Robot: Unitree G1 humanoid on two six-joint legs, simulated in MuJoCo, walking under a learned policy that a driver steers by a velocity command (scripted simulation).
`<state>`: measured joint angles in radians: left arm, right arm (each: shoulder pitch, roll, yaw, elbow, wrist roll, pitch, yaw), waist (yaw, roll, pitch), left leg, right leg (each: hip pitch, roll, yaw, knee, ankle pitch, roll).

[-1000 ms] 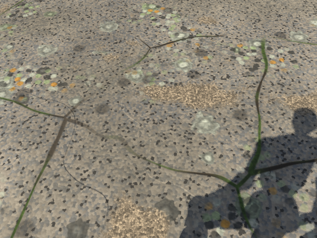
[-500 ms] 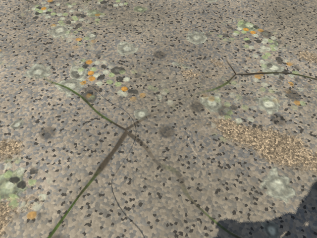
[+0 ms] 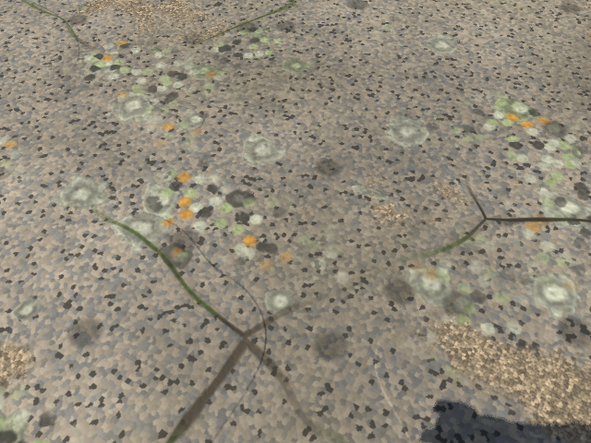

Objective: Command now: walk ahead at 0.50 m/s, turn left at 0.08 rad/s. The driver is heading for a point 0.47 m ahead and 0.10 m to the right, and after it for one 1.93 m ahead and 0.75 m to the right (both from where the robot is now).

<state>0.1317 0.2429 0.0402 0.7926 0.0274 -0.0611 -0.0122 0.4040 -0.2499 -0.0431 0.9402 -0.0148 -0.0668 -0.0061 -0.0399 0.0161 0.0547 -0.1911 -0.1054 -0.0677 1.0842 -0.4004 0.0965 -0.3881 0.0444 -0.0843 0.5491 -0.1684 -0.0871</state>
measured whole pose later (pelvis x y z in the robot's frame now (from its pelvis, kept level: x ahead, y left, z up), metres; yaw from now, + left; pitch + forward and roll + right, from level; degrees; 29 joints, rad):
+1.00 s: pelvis +0.50 -0.03 -0.01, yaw -22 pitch +1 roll +1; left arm 0.04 0.23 0.05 0.76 0.05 -0.02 -0.05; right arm 0.40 -0.23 -0.05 0.95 -0.02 -0.06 -0.02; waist -0.04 0.00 0.06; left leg 0.03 0.11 0.33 0.59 -0.46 -0.02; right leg -0.46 0.03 -0.12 0.59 -0.17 -0.16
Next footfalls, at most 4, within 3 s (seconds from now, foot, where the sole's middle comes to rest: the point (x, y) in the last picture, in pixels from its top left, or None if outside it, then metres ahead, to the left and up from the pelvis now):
0.44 left None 0.39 0.12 -0.76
0.98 right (364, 379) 0.61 -0.14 -0.76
1.54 left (358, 253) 0.97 -0.17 -0.76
2.06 right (467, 222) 1.06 -0.49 -0.76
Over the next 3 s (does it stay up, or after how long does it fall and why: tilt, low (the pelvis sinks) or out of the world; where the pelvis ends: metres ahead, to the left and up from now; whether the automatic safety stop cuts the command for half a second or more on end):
stays up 1.41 -0.57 0.02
